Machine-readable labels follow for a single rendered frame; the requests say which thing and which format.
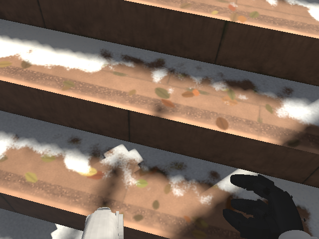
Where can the robot left thigh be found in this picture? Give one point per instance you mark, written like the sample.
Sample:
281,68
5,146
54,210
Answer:
104,224

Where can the right robot hand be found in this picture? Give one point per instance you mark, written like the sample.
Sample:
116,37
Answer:
270,220

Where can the left robot shin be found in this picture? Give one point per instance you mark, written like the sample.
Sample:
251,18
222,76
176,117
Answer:
101,208

